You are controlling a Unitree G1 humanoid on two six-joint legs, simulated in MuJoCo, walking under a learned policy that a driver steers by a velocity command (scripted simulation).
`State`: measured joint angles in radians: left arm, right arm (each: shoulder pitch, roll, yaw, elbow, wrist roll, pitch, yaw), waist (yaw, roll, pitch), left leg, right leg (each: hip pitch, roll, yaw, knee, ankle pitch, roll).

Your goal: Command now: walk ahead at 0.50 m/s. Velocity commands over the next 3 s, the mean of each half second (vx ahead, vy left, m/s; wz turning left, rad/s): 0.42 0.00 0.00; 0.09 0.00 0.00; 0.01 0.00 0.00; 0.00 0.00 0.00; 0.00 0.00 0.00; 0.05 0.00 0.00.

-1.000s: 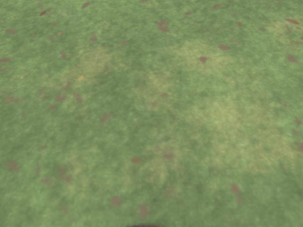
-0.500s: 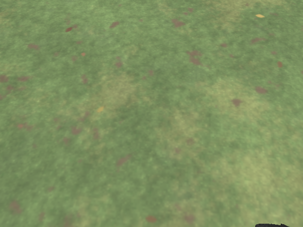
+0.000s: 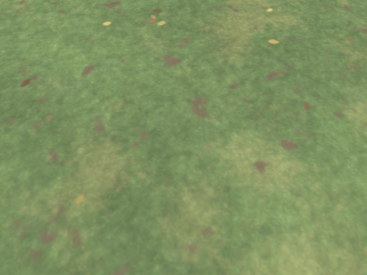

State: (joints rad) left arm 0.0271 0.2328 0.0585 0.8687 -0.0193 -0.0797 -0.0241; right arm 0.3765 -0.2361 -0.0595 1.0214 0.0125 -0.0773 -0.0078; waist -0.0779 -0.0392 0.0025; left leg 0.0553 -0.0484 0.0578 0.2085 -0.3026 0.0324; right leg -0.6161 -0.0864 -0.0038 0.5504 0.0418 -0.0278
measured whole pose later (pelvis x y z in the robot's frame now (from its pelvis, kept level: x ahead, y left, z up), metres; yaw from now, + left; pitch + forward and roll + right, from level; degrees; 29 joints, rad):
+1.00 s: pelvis +0.37 -0.02 +0.00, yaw +0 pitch +0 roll +0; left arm 0.25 0.22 0.05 1.07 0.01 -0.01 0.04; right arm 0.13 -0.21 -0.04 1.00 -0.01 -0.01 -0.03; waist 0.00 0.02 0.01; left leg -0.32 -0.01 0.04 0.47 -0.15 0.02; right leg -0.23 -0.04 0.00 0.53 -0.30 0.03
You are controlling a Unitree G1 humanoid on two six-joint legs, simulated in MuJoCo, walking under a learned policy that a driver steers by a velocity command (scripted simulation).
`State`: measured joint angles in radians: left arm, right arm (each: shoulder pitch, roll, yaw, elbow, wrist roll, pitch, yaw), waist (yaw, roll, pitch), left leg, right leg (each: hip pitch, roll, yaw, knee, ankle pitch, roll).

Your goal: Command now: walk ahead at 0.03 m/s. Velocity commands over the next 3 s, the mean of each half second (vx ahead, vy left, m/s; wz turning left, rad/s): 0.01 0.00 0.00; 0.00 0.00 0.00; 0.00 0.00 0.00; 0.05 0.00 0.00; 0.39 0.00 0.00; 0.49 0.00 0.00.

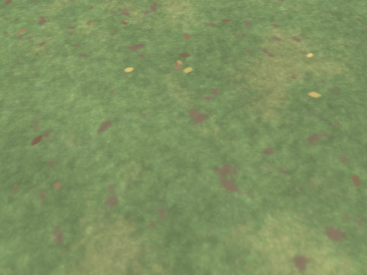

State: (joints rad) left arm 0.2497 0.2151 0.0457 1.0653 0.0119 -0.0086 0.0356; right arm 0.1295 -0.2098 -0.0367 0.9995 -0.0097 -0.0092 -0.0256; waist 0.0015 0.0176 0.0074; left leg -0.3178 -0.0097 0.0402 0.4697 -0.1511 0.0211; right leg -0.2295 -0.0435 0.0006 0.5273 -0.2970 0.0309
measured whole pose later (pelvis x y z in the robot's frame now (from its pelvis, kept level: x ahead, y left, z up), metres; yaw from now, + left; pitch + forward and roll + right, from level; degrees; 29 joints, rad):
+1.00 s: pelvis +0.03 -0.02 +0.00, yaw +1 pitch -1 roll +0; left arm 0.30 0.18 0.02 1.10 0.00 -0.01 0.04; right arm 0.16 -0.20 -0.04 1.13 0.00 0.02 -0.04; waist 0.00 0.00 0.04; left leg -0.27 0.02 0.01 0.50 -0.21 -0.01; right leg -0.14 -0.02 -0.03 0.49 -0.33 0.01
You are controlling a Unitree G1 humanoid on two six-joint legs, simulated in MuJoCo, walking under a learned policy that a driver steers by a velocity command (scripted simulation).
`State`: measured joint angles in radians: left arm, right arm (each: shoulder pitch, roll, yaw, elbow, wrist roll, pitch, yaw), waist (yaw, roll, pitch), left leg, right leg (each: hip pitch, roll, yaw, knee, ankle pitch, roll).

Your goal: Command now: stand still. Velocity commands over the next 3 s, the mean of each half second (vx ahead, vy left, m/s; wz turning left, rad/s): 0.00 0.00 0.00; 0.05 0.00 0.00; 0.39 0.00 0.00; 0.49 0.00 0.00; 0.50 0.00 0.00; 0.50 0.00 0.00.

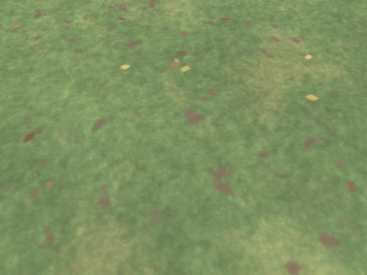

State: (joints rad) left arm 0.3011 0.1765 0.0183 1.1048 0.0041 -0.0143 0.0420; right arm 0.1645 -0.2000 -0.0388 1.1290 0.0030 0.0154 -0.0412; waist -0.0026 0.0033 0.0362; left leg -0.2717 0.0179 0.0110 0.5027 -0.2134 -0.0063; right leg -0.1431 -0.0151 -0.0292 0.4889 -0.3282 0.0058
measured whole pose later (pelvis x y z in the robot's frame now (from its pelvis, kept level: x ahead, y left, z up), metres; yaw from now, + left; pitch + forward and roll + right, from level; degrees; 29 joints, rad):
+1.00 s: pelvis +0.03 +0.00 -0.01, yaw +0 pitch +0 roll +0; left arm 0.42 0.18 0.04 1.08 -0.02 -0.04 0.04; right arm 0.27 -0.19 -0.04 1.13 0.02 -0.02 -0.03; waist 0.01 -0.01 -0.01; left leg -0.33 0.01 0.04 0.72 -0.42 0.05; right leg -0.14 -0.02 -0.02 0.54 -0.41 -0.02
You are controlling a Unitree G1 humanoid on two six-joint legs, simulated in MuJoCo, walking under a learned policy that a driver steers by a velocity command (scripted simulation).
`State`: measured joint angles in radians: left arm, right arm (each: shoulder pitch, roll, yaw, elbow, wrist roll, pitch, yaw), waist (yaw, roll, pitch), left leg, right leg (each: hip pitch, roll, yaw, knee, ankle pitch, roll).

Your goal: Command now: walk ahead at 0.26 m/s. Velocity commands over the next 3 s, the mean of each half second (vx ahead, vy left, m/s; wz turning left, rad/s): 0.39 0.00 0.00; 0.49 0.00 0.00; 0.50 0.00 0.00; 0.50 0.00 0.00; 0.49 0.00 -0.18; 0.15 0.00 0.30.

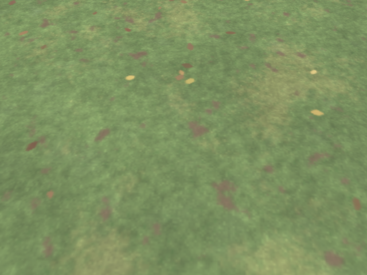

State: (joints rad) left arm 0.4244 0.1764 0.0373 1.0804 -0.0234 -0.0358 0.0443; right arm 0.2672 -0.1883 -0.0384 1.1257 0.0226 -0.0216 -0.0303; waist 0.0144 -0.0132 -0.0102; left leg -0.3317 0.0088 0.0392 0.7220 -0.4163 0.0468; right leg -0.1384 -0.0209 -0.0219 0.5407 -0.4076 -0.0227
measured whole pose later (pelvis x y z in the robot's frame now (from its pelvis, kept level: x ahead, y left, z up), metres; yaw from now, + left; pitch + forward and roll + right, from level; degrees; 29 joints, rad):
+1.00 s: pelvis +0.50 -0.02 +0.01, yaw +0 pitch +2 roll -2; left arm 0.37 0.23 0.05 1.01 -0.01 -0.10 0.00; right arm 0.07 -0.24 -0.06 0.89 0.02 -0.08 0.00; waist 0.07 0.04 -0.01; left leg -0.68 0.13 -0.02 0.64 0.09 0.02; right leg 0.00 0.06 -0.07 0.20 -0.23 -0.05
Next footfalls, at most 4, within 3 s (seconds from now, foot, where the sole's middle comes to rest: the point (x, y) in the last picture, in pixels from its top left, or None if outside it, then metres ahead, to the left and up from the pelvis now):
0.58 right None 0.46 -0.12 -0.77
1.14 left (162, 216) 0.77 0.12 -0.77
1.70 right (218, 158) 1.09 -0.12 -0.77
2.24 left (170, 111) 1.40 0.11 -0.77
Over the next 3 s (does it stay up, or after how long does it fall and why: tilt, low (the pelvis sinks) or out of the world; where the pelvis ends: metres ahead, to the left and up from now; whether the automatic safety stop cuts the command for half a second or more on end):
stays up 1.46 -0.03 0.01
